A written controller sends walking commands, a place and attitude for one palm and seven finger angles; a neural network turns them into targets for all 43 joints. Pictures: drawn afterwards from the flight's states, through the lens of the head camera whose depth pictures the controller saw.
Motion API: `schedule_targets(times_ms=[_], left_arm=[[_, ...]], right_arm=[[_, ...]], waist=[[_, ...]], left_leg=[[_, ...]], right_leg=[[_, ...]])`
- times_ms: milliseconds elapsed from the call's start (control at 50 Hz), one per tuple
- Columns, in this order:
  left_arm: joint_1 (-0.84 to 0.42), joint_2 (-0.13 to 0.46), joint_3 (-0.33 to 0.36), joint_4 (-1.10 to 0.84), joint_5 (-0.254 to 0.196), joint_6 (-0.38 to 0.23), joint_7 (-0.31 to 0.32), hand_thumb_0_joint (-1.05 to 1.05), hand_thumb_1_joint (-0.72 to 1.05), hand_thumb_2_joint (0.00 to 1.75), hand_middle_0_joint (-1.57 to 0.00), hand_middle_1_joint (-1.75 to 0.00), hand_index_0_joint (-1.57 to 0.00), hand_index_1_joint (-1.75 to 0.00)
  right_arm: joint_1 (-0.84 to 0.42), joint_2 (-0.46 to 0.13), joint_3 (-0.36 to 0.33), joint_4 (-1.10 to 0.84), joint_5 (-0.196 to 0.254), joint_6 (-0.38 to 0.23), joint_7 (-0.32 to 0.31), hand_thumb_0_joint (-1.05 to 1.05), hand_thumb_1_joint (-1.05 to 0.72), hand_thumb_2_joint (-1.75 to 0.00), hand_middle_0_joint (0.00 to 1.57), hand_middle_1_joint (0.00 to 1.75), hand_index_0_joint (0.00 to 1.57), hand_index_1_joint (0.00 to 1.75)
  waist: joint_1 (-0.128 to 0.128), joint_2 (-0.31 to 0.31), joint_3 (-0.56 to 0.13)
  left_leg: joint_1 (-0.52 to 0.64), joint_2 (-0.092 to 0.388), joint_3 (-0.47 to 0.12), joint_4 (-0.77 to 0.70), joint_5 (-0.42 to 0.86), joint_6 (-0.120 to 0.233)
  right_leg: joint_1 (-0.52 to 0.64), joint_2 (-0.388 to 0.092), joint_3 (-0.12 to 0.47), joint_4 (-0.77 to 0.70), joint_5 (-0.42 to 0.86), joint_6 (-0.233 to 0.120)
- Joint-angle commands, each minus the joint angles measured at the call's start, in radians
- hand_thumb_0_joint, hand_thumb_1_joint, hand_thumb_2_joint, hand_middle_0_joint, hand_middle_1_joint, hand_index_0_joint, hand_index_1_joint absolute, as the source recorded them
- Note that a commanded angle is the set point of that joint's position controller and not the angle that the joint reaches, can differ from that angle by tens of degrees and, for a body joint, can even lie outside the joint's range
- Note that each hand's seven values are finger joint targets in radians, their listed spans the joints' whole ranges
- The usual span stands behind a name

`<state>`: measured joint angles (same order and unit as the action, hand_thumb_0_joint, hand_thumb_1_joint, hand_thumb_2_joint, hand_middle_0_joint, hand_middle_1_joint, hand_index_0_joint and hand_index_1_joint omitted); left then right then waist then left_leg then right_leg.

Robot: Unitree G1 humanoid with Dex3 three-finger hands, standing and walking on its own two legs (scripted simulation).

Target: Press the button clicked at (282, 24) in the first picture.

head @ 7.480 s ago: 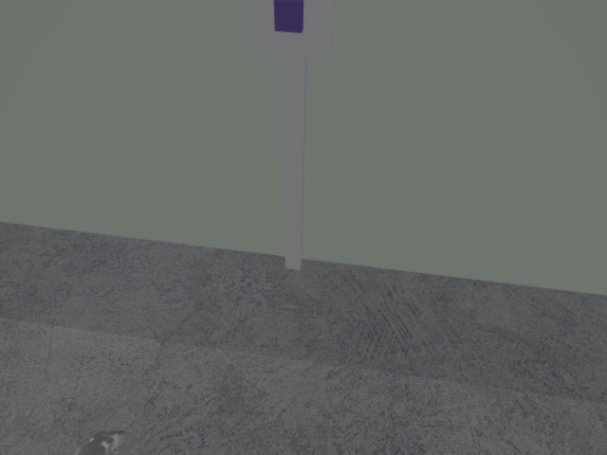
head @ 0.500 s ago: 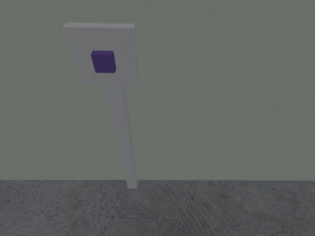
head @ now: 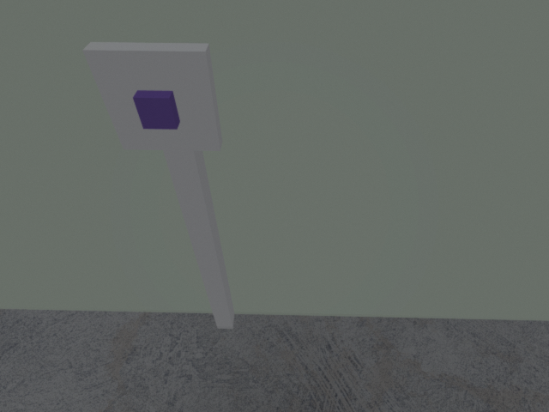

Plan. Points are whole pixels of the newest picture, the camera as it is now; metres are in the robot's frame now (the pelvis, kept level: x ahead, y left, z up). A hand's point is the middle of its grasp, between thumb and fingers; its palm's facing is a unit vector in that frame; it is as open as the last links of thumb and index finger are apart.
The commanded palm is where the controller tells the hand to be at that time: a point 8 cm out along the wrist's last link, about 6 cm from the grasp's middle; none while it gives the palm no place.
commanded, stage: raise the hand and make a fist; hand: left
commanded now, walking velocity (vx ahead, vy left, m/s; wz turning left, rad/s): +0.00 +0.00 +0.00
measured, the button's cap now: (158, 109) +0.52 +0.23 +0.19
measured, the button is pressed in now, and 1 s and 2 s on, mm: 0 0 0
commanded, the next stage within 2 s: none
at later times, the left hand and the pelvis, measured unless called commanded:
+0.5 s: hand (126, 403) +0.14 +0.21 -0.03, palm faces +0.13 -0.99 -0.01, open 5.3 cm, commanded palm +0.13 +0.27 +0.00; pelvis +0.00 +0.00 -0.06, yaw +1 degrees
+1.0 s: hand (104, 332) +0.20 +0.23 +0.07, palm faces +0.10 -0.99 -0.07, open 3.1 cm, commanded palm +0.16 +0.28 +0.08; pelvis +0.02 +0.02 -0.04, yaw +1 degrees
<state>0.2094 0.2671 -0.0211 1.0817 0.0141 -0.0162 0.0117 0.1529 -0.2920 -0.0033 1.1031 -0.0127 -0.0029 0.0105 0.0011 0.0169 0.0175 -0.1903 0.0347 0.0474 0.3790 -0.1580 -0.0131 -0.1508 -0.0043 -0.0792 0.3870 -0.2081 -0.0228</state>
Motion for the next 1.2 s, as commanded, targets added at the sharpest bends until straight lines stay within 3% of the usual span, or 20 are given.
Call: schedule_targets(times_ms=[0,20,40,60,80,100,120,140,180,220,260,320,360,420,560,600,720,820,940,1180], left_arm=[[-0.014,0.192,0.046,-0.055,0.000,-0.020,0.013,0.00,0.90,0.90,-0.20,-0.30,-0.20,-0.30],[-0.015,0.190,0.046,-0.054,0.000,-0.020,0.013,0.00,0.90,0.90,-0.20,-0.30,-0.20,-0.30],[0.112,0.077,0.036,-0.026,0.002,-0.033,0.060,0.00,0.90,0.90,-0.20,-0.30,-0.20,-0.30],[-0.640,0.406,0.351,-1.388,-0.168,-0.259,0.042,0.00,0.90,0.90,-0.23,-0.33,-0.23,-0.33],[-0.060,0.317,0.307,-1.105,-0.109,-0.227,0.047,0.00,0.90,0.90,-0.25,-0.36,-0.25,-0.36],[-0.041,0.236,0.247,-1.064,-0.162,-0.212,0.081,0.00,0.90,0.90,-0.28,-0.39,-0.28,-0.39],[0.180,0.029,0.177,-0.941,-0.187,-0.159,0.069,0.00,0.90,0.90,-0.31,-0.42,-0.31,-0.42],[0.018,0.057,0.207,-1.099,-0.219,-0.197,0.050,0.00,0.90,0.90,-0.34,-0.45,-0.34,-0.45],[0.214,0.041,0.259,-0.946,-0.235,-0.300,-0.009,0.00,0.90,0.90,-0.39,-0.51,-0.39,-0.51],[0.397,-0.024,0.261,-0.803,-0.260,-0.411,-0.108,0.00,0.90,0.90,-0.45,-0.57,-0.45,-0.57],[0.465,-0.029,0.267,-0.812,-0.297,-0.538,-0.231,0.00,0.90,0.90,-0.50,-0.63,-0.50,-0.63],[0.456,0.066,0.340,-0.916,-0.347,-0.643,-0.408,0.00,0.90,0.90,-0.58,-0.72,-0.58,-0.72],[0.388,0.129,0.402,-1.075,-0.376,-0.626,-0.444,0.00,0.90,0.90,-0.64,-0.78,-0.64,-0.78],[0.274,0.133,0.419,-1.314,-0.412,-0.590,-0.408,0.00,0.90,0.90,-0.72,-0.87,-0.72,-0.87],[0.165,0.074,0.264,-1.401,-0.330,-0.524,-0.361,0.00,0.90,0.90,-0.92,-1.08,-0.92,-1.08],[0.200,0.073,0.248,-1.354,-0.330,-0.444,-0.390,0.00,0.90,0.90,-0.97,-1.14,-0.97,-1.14],[0.368,0.130,0.397,-1.435,-0.364,-0.223,-0.337,0.00,0.90,0.90,-1.13,-1.32,-1.13,-1.32],[0.324,0.102,0.376,-1.545,-0.363,-0.224,-0.241,0.00,0.90,0.90,-1.27,-1.47,-1.27,-1.47],[0.234,0.086,0.268,-1.589,-0.320,-0.225,-0.252,0.00,0.90,0.90,-1.30,-1.50,-1.30,-1.50],[0.065,0.163,0.367,-1.622,-0.354,-0.087,-0.229,0.00,0.90,0.90,-1.30,-1.50,-1.30,-1.50]], right_arm=[[-0.008,-0.155,-0.026,-0.043,0.001,-0.017,-0.016,0.00,-0.90,-0.90,0.20,0.30,0.20,0.30],[-0.009,-0.151,-0.026,-0.042,0.001,-0.017,-0.016,0.00,-0.90,-0.90,0.20,0.30,0.20,0.30],[0.007,-0.057,-0.015,-0.098,0.008,-0.027,-0.018,0.00,-0.90,-0.90,0.20,0.30,0.20,0.30],[0.022,-0.152,-0.053,-0.419,0.052,-0.143,-0.063,0.00,-0.90,-0.90,0.20,0.30,0.20,0.30],[-0.064,-0.103,-0.035,-0.417,0.043,-0.225,-0.093,0.00,-0.90,-0.90,0.20,0.30,0.20,0.30],[-0.067,-0.126,-0.032,-0.366,0.052,-0.243,-0.105,0.00,-0.90,-0.90,0.20,0.30,0.20,0.30],[-0.016,-0.049,-0.037,-0.365,0.070,-0.252,-0.100,0.00,-0.90,-0.90,0.20,0.30,0.20,0.30],[-0.043,-0.078,-0.045,-0.450,0.067,-0.269,-0.097,0.00,-0.90,-0.90,0.20,0.30,0.20,0.30],[-0.039,-0.072,-0.072,-0.471,0.047,-0.288,-0.098,0.00,-0.90,-0.90,0.20,0.30,0.20,0.30],[-0.049,-0.063,-0.081,-0.501,0.039,-0.296,-0.076,0.00,-0.90,-0.90,0.20,0.30,0.20,0.30],[-0.066,-0.063,-0.095,-0.542,0.039,-0.307,-0.055,0.00,-0.90,-0.90,0.20,0.30,0.20,0.30],[-0.067,-0.076,-0.097,-0.614,0.056,-0.340,-0.028,0.00,-0.90,-0.90,0.20,0.30,0.20,0.30],[-0.079,-0.071,-0.092,-0.665,0.057,-0.346,-0.041,0.00,-0.90,-0.90,0.20,0.30,0.20,0.30],[-0.039,-0.051,-0.085,-0.670,0.049,-0.340,-0.060,0.00,-0.90,-0.90,0.20,0.30,0.20,0.30],[0.009,-0.058,-0.057,-0.623,0.043,-0.331,-0.094,0.00,-0.90,-0.90,0.20,0.30,0.20,0.30],[-0.001,-0.063,-0.051,-0.638,0.056,-0.329,-0.099,0.00,-0.90,-0.90,0.20,0.30,0.20,0.30],[-0.042,-0.027,-0.043,-0.700,0.068,-0.306,-0.094,0.00,-0.90,-0.90,0.20,0.30,0.20,0.30],[-0.028,-0.020,-0.029,-0.703,0.060,-0.301,-0.082,0.00,-0.90,-0.90,0.20,0.30,0.20,0.30],[0.012,-0.054,-0.019,-0.689,0.064,-0.342,-0.081,0.00,-0.90,-0.90,0.20,0.30,0.20,0.30],[-0.025,-0.051,0.018,-0.671,0.079,-0.370,-0.107,0.00,-0.90,-0.90,0.20,0.30,0.20,0.30]], waist=[[-0.003,-0.028,-0.018],[-0.004,-0.030,-0.014],[0.013,-0.069,-0.005],[-0.073,0.105,-0.407],[0.065,0.266,-0.292],[0.015,0.260,-0.211],[-0.007,0.167,-0.123],[-0.030,0.108,0.003],[-0.001,-0.128,0.051],[0.034,-0.283,0.055],[0.053,-0.295,-0.006],[0.058,-0.103,-0.180],[0.068,-0.008,-0.304],[0.038,0.076,-0.356],[-0.055,0.059,-0.187],[-0.045,0.037,-0.176],[0.066,0.020,-0.332],[0.052,0.032,-0.231],[0.007,0.059,-0.204],[0.042,0.095,-0.149]], left_leg=[[0.030,0.080,-0.084,-0.046,0.040,0.025],[0.025,0.078,-0.085,-0.047,0.040,0.024],[-0.030,0.079,-0.014,0.155,-0.016,-0.001],[0.190,-0.064,-0.043,0.024,0.139,0.039],[0.210,-0.046,0.015,0.005,0.163,0.049],[0.099,-0.036,0.003,0.010,0.056,0.021],[0.081,-0.029,-0.009,0.014,0.010,0.027],[-0.003,-0.036,-0.036,0.035,-0.070,0.023],[-0.146,-0.043,-0.035,0.112,-0.143,0.022],[-0.295,-0.049,-0.035,0.210,-0.164,0.015],[-0.399,-0.051,-0.028,0.316,-0.171,0.009],[-0.434,-0.060,-0.016,0.426,-0.124,0.005],[-0.420,-0.063,-0.005,0.461,-0.093,0.019],[-0.346,-0.045,-0.031,0.479,-0.052,0.034],[-0.323,-0.018,-0.089,0.464,-0.046,0.056],[-0.318,-0.018,-0.099,0.433,-0.077,0.056],[-0.230,-0.023,-0.084,0.352,0.075,0.043],[-0.211,-0.014,-0.083,0.311,0.079,0.033],[-0.167,-0.005,-0.103,0.277,0.000,0.034],[-0.086,-0.012,-0.098,0.168,-0.046,0.028]], right_leg=[[-0.024,-0.139,0.141,-0.110,0.055,-0.012],[-0.023,-0.140,0.143,-0.111,0.059,-0.013],[-0.016,-0.203,0.190,-0.076,0.375,0.045],[0.035,-0.064,0.090,0.032,0.281,0.000],[-0.006,-0.021,0.037,0.060,0.112,-0.033],[-0.046,-0.024,0.001,0.038,0.021,-0.022],[-0.101,-0.012,-0.011,0.037,-0.002,-0.007],[-0.172,-0.014,-0.013,0.037,-0.054,0.005],[-0.286,-0.003,-0.008,0.051,-0.229,0.021],[-0.376,0.001,0.002,0.139,-0.298,0.025],[-0.403,-0.006,0.039,0.229,-0.281,0.024],[-0.350,-0.039,0.111,0.318,-0.126,0.017],[-0.315,-0.046,0.142,0.340,-0.098,0.025],[-0.337,-0.030,0.139,0.352,-0.057,0.032],[-0.460,0.010,0.048,0.369,-0.021,0.015],[-0.434,0.011,0.047,0.338,-0.060,0.014],[-0.235,0.007,0.004,0.324,0.115,0.018],[-0.262,0.024,-0.029,0.308,0.098,0.015],[-0.290,0.018,-0.021,0.268,-0.003,0.014],[-0.188,0.013,-0.019,0.158,-0.029,0.009]])
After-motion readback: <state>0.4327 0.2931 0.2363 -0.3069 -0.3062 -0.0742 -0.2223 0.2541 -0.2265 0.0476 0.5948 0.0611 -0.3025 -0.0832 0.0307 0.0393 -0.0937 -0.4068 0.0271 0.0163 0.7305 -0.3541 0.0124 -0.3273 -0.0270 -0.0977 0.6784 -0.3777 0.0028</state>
